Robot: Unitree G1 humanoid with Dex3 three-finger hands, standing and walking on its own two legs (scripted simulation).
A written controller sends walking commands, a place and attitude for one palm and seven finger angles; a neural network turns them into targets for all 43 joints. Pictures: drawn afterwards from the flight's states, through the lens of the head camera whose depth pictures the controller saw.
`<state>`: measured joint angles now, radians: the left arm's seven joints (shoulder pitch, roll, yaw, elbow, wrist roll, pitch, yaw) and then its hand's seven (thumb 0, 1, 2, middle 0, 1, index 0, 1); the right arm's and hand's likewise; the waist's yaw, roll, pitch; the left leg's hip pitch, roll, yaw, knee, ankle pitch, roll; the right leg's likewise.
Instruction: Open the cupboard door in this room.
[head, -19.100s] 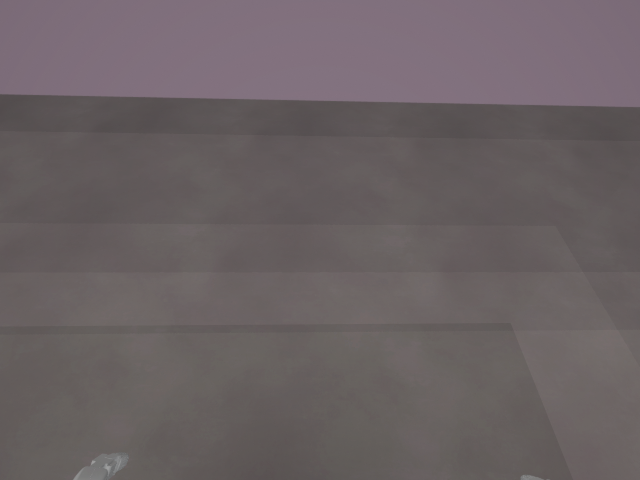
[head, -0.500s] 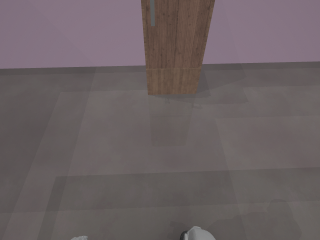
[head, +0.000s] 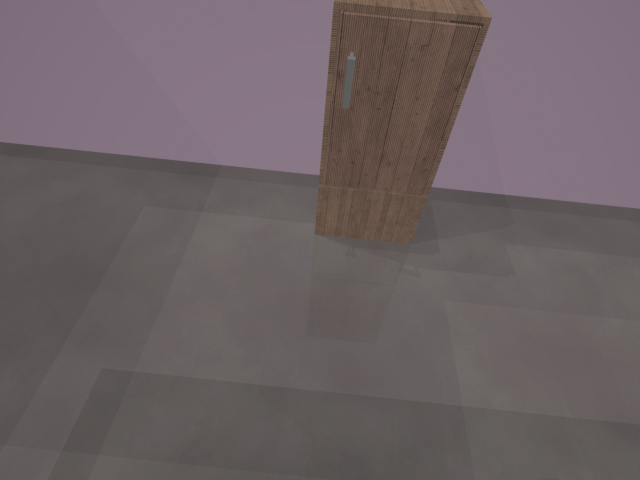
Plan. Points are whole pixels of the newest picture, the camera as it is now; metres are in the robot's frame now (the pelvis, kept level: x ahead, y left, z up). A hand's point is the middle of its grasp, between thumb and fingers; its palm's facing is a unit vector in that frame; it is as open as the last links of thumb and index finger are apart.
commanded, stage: stand and wait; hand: left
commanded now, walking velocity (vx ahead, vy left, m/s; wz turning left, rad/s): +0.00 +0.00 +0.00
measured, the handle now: (348, 80) +1.18 +0.00 -0.04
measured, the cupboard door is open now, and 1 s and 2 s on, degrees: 0 0 0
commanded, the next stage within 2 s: turn or walk to find it in 0.02 s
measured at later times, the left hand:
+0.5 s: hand out of the picture +0.01 +0.15 -0.18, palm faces +0.04 -0.98 -0.17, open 7.4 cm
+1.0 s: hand out of the picture -0.01 +0.13 -0.17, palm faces +0.05 -0.98 -0.16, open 7.4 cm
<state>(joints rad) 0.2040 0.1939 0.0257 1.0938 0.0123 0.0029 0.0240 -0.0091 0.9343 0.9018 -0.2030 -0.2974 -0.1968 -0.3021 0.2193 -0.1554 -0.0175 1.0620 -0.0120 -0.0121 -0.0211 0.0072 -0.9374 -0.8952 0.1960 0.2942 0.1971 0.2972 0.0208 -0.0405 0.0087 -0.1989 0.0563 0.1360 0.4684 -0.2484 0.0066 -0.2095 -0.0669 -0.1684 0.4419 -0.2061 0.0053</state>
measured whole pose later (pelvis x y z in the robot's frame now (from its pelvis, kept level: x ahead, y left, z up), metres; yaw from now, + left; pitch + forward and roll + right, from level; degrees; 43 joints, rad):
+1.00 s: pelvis +0.02 -0.02 +0.00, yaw +1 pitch -2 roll +0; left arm 0.30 0.12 0.00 1.16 0.01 -0.02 0.04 0.01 0.91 0.90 -0.20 -0.30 -0.20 -0.30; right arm 0.30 -0.11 -0.01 1.16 0.00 -0.01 -0.02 0.00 -0.91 -0.90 0.20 0.29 0.20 0.30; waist 0.00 0.00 0.05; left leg -0.13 0.07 0.12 0.40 -0.23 -0.03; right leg -0.15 -0.05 -0.19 0.40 -0.22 -0.02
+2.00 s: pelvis +0.11 +0.00 +0.00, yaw -12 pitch +0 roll -2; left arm 0.16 0.21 0.09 1.00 0.03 0.04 -0.03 0.01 0.91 0.90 -0.20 -0.30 -0.19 -0.30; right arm 0.45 -0.11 -0.03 1.11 -0.02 -0.06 -0.03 0.00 -0.91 -0.90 0.20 0.29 0.20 0.30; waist -0.02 -0.02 0.08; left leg 0.03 0.10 0.31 0.37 -0.40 -0.02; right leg -0.64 -0.07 -0.09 1.14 -0.25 0.00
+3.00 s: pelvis +0.43 -0.08 +0.00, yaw -25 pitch +0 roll -1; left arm 0.14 0.20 0.05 1.02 0.01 0.02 0.02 0.01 0.91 0.90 -0.20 -0.30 -0.20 -0.30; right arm 0.23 -0.19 -0.03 1.03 -0.01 0.01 -0.02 -0.02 -0.95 -0.89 0.20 0.30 0.20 0.30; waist -0.02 -0.02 0.06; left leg -0.23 -0.03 -0.01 0.43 -0.20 0.06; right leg -0.42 -0.06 0.00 0.99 -0.43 0.07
